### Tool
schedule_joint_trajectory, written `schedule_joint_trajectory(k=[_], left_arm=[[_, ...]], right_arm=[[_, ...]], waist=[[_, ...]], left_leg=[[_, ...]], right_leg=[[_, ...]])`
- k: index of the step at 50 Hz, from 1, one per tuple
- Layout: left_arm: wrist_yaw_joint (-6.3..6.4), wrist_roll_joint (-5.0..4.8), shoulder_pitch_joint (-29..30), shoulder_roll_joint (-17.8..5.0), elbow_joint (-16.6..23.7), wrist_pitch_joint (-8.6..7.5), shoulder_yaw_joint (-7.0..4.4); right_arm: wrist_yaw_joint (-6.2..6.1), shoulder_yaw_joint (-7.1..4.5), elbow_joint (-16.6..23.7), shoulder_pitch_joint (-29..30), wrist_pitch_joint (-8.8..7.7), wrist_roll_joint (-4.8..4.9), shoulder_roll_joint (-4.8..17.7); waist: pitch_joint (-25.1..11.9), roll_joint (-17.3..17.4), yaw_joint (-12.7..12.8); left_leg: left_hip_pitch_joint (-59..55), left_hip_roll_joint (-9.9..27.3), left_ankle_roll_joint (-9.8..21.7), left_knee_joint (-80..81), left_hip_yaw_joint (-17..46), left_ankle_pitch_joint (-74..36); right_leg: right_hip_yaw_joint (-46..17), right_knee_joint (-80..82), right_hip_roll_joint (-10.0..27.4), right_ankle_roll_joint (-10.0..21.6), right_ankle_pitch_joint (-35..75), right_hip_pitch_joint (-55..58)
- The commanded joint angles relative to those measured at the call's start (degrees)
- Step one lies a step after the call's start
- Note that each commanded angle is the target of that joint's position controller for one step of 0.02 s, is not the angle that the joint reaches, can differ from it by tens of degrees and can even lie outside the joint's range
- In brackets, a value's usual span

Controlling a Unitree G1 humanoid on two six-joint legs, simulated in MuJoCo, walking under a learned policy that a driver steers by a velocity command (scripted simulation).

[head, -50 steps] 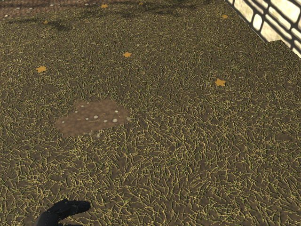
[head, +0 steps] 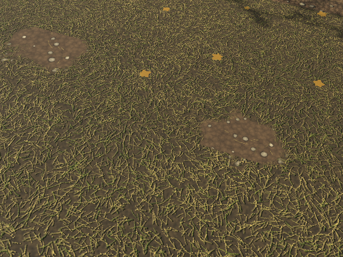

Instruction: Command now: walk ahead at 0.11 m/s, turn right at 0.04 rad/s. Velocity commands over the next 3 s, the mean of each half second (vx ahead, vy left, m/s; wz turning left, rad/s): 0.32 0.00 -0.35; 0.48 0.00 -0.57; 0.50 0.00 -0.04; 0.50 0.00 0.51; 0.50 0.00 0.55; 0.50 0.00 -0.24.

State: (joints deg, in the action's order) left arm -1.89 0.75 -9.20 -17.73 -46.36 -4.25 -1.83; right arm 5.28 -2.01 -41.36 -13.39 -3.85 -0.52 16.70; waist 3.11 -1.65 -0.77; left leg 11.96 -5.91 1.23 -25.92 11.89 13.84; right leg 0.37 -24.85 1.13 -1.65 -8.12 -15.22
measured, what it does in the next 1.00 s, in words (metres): goes down, turning right: left foot, then right foot 0.17 m lower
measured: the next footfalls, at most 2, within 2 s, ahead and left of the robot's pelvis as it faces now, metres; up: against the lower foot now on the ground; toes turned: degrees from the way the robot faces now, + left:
left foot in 0.32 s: +0.15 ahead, +0.10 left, +0.00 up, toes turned -9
right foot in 0.90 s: +0.49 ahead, -0.30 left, -0.17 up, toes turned -34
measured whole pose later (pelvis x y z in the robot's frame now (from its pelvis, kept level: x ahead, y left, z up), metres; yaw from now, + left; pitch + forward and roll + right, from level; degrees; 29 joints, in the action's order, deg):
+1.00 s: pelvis +0.46 -0.21 -0.18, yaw -33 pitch +1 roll +2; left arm -3.7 4.0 -14.7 -15.0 -50.9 -4.0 -2.0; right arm 4.5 3.4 -58.2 -32.4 -4.8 -4.6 13.1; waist 0.7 -1.3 -3.9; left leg 3.5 0.5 -6.5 -91.6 0.6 38.1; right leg 2.2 -34.2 -2.5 5.2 -13.6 -21.1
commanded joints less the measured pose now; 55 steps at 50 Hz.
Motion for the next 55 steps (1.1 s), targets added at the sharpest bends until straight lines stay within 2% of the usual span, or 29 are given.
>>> schedule_joint_trajectory(k=[1, 2, 4, 6, 9, 13, 15, 17, 18, 19, 21, 23, 26, 29, 32, 34, 36, 38, 40, 43, 45, 46, 47, 48, 49, 50, 51, 53, 55], left_arm=[[-1.95, 0.58, -2.12, -12.01, 4.23, -2.21, -1.82], [-1.50, 2.03, -5.34, -14.79, 2.79, -2.13, -3.93], [0.87, 0.66, -9.31, -8.34, 2.54, -3.40, -2.43], [2.23, 1.01, -11.13, -3.20, 2.96, -4.41, -0.60], [2.79, 0.64, -7.89, -4.29, 5.07, -3.63, -0.91], [0.12, 0.88, -5.35, -8.29, 7.01, -1.94, -2.57], [-1.32, 1.48, -4.49, -7.18, 6.87, -1.13, -2.57], [-1.54, 2.14, -6.02, -2.36, 5.83, -1.62, -1.12], [-1.89, 2.91, -4.09, 4.23, 8.73, -2.81, 0.67], [-1.77, 4.16, -2.49, 2.29, 7.14, -3.38, 0.10], [0.14, 3.79, -5.38, -0.51, 4.23, -2.67, -0.85], [-0.06, 3.96, -2.77, 0.83, 5.16, -2.29, -0.49], [-3.40, 2.24, 2.43, 3.70, 6.04, -1.85, 0.46], [-5.87, 3.24, -1.05, 3.35, 5.60, -2.25, 0.72], [-4.88, 3.92, 7.05, 3.01, 7.67, -2.32, 0.76], [-4.83, 2.49, 12.11, 4.13, 8.58, -1.98, 1.60], [-5.13, 2.70, 11.18, 4.54, 9.58, -0.64, 2.22], [-4.99, 3.62, 10.32, 1.68, 9.65, 0.27, 1.66], [-4.62, 4.65, 13.15, 1.63, 9.89, 1.04, 1.97], [-3.17, 4.70, 5.50, 1.43, 4.10, 1.58, 1.76], [-0.82, 2.74, -13.71, -5.60, -2.47, 0.55, -1.71], [-0.64, 3.32, -27.34, -12.84, -5.19, 0.94, -4.05], [-1.42, 2.90, -38.84, -15.53, -9.42, 1.51, -5.01], [-1.87, 4.25, -42.73, -9.85, -10.43, 1.02, -4.00], [-1.29, 2.94, -36.56, -10.53, -9.46, -0.23, -4.34], [-1.12, 2.46, -28.01, -8.45, -7.33, -0.12, -3.64], [-1.85, 3.90, -22.67, -6.38, -6.42, -0.38, -2.68], [-2.49, 4.00, -11.36, 2.50, -3.62, -2.32, 0.78], [-2.85, 2.80, -4.46, -2.18, -1.85, -3.02, 0.07]], right_arm=[[-0.03, -1.57, 0.57, -9.67, 1.13, -0.97, 6.59], [-1.95, -2.45, 1.56, -4.34, 1.21, -3.68, 10.42], [-5.27, -1.27, 2.74, 3.96, 0.70, -5.62, 6.47], [-6.49, 0.28, 3.66, 8.34, -0.30, -5.25, 2.33], [-5.79, 0.09, 2.22, 7.24, -0.57, -5.27, 2.71], [-4.64, 0.26, 2.15, 4.94, -1.81, -2.87, 2.50], [-4.59, -0.01, 1.66, 2.16, -3.05, -2.28, 4.14], [-5.52, -1.11, 0.92, -6.15, -4.70, -2.44, 8.28], [-6.73, -1.82, 0.54, -12.52, -5.19, -2.94, 11.53], [-6.61, -0.82, -0.24, -12.00, -5.25, -3.23, 8.16], [-6.72, 1.01, 1.73, -5.69, -4.39, -2.34, 1.70], [-7.57, 2.42, 1.79, -4.78, -4.07, -2.66, -0.95], [-8.11, 0.74, -0.28, -10.21, -3.67, -4.24, 4.27], [-7.21, 1.44, -2.06, -12.83, -2.88, -7.02, 2.85], [-7.61, 3.04, -8.01, -21.86, -3.87, -4.72, -0.30], [-7.39, 3.12, -10.43, -23.71, -3.95, -5.03, 0.28], [-5.44, 4.09, -10.12, -22.01, -3.08, -6.79, -0.38], [-5.26, 4.21, -11.57, -20.84, -3.37, -6.07, 0.93], [-6.76, 3.75, -15.05, -25.05, -3.72, -4.41, 2.85], [-6.64, 3.52, -18.60, -29.66, -2.29, -4.56, 4.57], [-3.98, 2.96, -17.98, -25.83, -0.45, -6.35, 7.06], [-2.31, 4.55, -16.26, -28.47, -1.53, -7.56, 1.65], [0.17, 6.09, -16.22, -35.15, -1.38, -7.87, -1.93], [1.00, 3.99, -11.17, -19.31, -1.91, -4.38, 4.47], [0.50, 3.96, -5.38, -5.10, -4.13, -1.90, 5.02], [-0.68, 3.07, -3.65, -0.18, -4.42, -1.45, 7.12], [-1.71, 1.96, -3.94, -1.58, -4.42, -2.19, 9.74], [-3.93, 3.98, -3.27, -4.76, -3.30, -4.01, 2.13], [-3.10, 4.95, -3.98, -6.85, -1.38, -3.68, -1.52]], waist=[[-7.69, -5.58, -3.09], [-4.47, -4.06, 1.13], [0.73, -4.93, 4.65], [-0.57, -6.22, 5.55], [-0.24, -2.55, 3.64], [0.71, -2.85, 0.55], [-0.33, -3.32, -0.63], [-2.92, 1.16, -4.72], [-7.12, 13.88, -6.93], [-0.61, 7.42, -6.45], [1.38, 5.89, -3.01], [1.34, 5.31, -1.68], [-0.69, 5.50, -3.93], [-0.08, 5.44, -2.02], [4.04, 4.77, -5.51], [5.92, 3.04, -6.56], [5.57, 5.02, -4.95], [9.13, 2.74, -2.93], [10.35, -0.66, -5.19], [5.90, -1.51, -4.00], [-0.18, -5.65, 4.82], [-11.40, -8.23, 6.83], [-33.58, -12.91, 6.34], [-31.01, -1.75, 15.26], [-17.24, -3.14, 16.23], [-11.01, 1.97, 13.08], [-6.78, 3.02, 7.51], [1.10, 3.09, -2.99], [3.61, -2.79, -6.41]], left_leg=[[9.34, 1.13, -1.92, -4.12, -2.96, 14.35], [13.18, 0.42, -2.23, -8.64, -7.72, 19.54], [18.96, 4.50, -3.04, -16.78, -8.87, 18.71], [22.45, 7.85, -2.55, -25.87, -6.14, 18.17], [15.90, 6.90, -1.50, -18.14, -11.08, 16.73], [-1.93, 4.35, -1.52, 1.03, -13.68, 1.31], [-10.16, 4.90, 0.54, 4.37, -12.99, -3.10], [-21.95, 12.75, 7.20, 5.52, -6.05, -3.32], [-31.32, 27.57, 20.46, 11.17, 16.64, -0.98], [-27.70, 31.47, 21.00, 15.65, 20.74, 3.48], [-22.50, 26.52, 14.39, 17.69, 9.10, 10.83], [-19.04, 23.33, 11.96, 17.97, 0.60, -4.65], [-19.33, 19.96, 11.23, 16.97, -10.53, -19.73], [-13.81, 20.94, 11.95, 12.99, -14.77, -27.10], [-26.89, 20.95, 9.50, 9.79, -14.46, -16.41], [-22.37, 17.16, 7.42, 10.94, -19.31, -12.14], [-5.02, 15.46, 7.55, 12.03, -21.69, -6.38], [-7.07, 16.81, 7.10, 10.56, -21.53, -7.50], [-17.77, 16.49, 5.37, 6.55, -22.45, -13.00], [-22.80, 15.31, 3.64, -4.16, -24.16, -24.55], [-8.82, 13.21, 0.54, -21.94, -24.85, -30.00], [12.22, 11.27, -3.82, -40.59, -22.35, -17.16], [21.61, 4.03, -8.92, -71.42, -18.18, 24.22], [40.12, 1.49, -9.67, -82.86, -10.97, 26.88], [50.31, 4.66, -8.73, -80.38, -7.99, 24.71], [47.09, 8.10, -6.79, -75.97, -6.67, 24.38], [38.93, 10.40, -5.74, -72.63, -6.53, 22.09], [26.27, 15.12, -1.26, -47.50, -3.30, 12.04], [13.01, 15.64, -1.81, -28.37, -7.69, 2.56]], right_leg=[[-14.74, 4.95, 10.60, 15.40, 4.44, 15.46], [-21.74, 10.45, 12.46, 19.23, -24.77, 12.07], [-32.22, 17.65, 15.92, 20.95, -33.84, 12.76], [-33.24, 18.56, 16.19, 19.87, -26.25, 16.57], [-22.96, 18.67, 8.79, 16.42, -19.50, 12.95], [-21.91, 14.76, 6.06, 18.01, -14.72, 2.47], [-23.66, 10.41, 6.59, 18.09, -11.43, -2.28], [-22.65, -0.43, 1.87, 13.00, -16.92, -12.27], [-11.64, -18.39, -6.72, 6.78, -21.20, -24.68], [-9.69, -29.52, -2.42, 5.72, -22.45, -32.66], [-6.22, -36.79, 1.19, 5.87, -16.48, -31.67], [-4.34, -34.33, 2.65, 6.14, -10.70, -28.59], [-0.38, -28.66, 2.84, 3.67, -2.26, -26.92], [-2.03, -34.20, 3.78, 4.45, 8.37, -25.87], [-5.59, -18.45, 6.32, 5.11, 24.49, -41.12], [-2.89, -7.24, 6.65, 6.09, 33.59, -35.74], [0.49, -9.97, 4.18, 6.59, 39.51, -14.88], [-0.81, -9.07, 5.18, 6.98, 32.71, -15.99], [0.05, -1.00, 5.60, 6.50, 27.07, -21.33], [1.78, 1.99, 4.75, 4.48, 26.78, -10.57], [6.71, 2.91, -0.37, 6.12, 31.46, 20.84], [-0.15, -14.95, 4.69, 14.98, 46.78, 51.48], [-17.02, -26.30, 15.58, 30.00, 74.20, 76.58], [-26.89, -18.41, 18.55, 29.97, 59.14, 77.13], [-27.72, -11.09, 18.26, 27.67, 46.08, 60.94], [-27.76, -4.50, 17.54, 26.55, 35.78, 43.61], [-26.49, -2.23, 17.59, 27.73, 41.64, 25.92], [-23.74, 7.69, 16.33, 24.68, 30.18, -4.37], [-16.63, 13.89, 10.80, 22.86, 19.34, -20.70]])
Over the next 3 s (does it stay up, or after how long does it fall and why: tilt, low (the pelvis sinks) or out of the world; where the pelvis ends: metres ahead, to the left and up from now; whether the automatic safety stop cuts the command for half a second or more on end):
stays up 1.59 -0.60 -0.37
